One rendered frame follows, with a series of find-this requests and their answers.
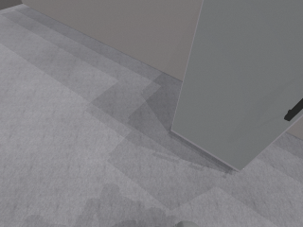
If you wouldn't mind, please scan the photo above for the handle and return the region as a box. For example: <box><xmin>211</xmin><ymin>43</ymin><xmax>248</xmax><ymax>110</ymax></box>
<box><xmin>284</xmin><ymin>98</ymin><xmax>303</xmax><ymax>121</ymax></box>

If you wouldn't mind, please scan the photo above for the fridge door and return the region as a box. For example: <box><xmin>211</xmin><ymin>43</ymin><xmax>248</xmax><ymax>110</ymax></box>
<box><xmin>171</xmin><ymin>0</ymin><xmax>303</xmax><ymax>170</ymax></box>

